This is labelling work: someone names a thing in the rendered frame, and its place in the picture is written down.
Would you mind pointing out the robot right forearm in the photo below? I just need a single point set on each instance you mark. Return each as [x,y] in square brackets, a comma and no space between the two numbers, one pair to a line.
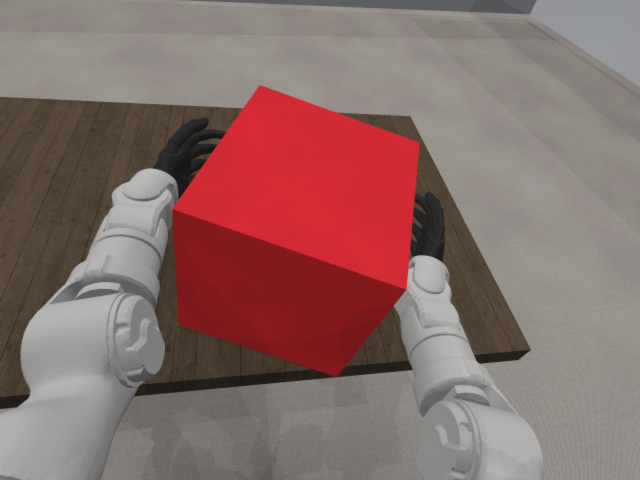
[437,347]

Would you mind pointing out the robot left hand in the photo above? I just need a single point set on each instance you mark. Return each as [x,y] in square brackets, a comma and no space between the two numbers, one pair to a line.
[177,158]

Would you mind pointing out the carton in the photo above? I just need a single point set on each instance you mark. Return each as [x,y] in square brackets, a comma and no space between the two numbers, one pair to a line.
[294,237]

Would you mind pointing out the robot left upper arm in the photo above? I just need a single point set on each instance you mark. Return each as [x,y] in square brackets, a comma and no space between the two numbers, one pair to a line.
[84,361]

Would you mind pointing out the robot right upper arm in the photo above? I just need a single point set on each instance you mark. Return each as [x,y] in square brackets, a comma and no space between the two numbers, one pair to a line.
[462,440]

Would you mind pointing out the table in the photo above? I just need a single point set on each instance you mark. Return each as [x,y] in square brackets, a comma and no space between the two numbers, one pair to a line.
[61,160]

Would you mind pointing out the robot right hand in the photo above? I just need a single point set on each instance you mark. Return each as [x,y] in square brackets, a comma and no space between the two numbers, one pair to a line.
[431,237]

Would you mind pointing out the robot left forearm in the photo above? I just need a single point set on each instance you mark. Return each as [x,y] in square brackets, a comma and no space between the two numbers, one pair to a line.
[128,250]

